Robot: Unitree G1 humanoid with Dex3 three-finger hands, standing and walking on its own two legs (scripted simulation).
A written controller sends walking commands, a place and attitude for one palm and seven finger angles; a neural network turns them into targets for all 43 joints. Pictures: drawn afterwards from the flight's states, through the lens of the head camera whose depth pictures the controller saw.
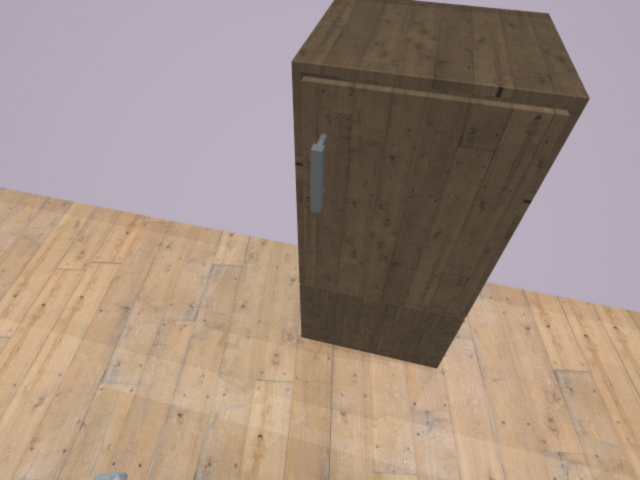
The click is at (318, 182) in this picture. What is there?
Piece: cupboard door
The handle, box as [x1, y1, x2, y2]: [311, 134, 326, 212]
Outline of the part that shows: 326,134 321,134 318,142 316,144 313,144 311,148 311,210 319,212 322,206 322,196 324,192 324,189 322,187 324,155 323,144 326,138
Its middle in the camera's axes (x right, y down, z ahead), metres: +0.00 -0.13 +0.75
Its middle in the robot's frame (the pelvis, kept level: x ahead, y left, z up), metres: +0.65 +0.04 +0.01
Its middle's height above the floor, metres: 0.78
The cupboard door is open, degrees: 0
